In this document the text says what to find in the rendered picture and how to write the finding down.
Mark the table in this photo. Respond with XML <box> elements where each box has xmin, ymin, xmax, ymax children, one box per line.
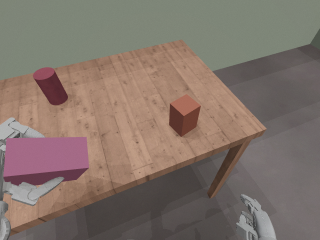
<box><xmin>0</xmin><ymin>39</ymin><xmax>266</xmax><ymax>236</ymax></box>

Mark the robot left hand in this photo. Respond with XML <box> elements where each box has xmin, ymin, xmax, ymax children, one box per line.
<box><xmin>0</xmin><ymin>117</ymin><xmax>65</xmax><ymax>206</ymax></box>

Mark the robot left forearm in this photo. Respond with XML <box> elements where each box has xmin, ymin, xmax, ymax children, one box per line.
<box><xmin>0</xmin><ymin>200</ymin><xmax>11</xmax><ymax>240</ymax></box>

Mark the sponge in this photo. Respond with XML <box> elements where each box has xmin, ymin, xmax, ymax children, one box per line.
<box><xmin>3</xmin><ymin>137</ymin><xmax>89</xmax><ymax>186</ymax></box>

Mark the robot right hand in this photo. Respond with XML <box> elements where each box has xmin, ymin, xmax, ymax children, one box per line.
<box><xmin>236</xmin><ymin>194</ymin><xmax>276</xmax><ymax>240</ymax></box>

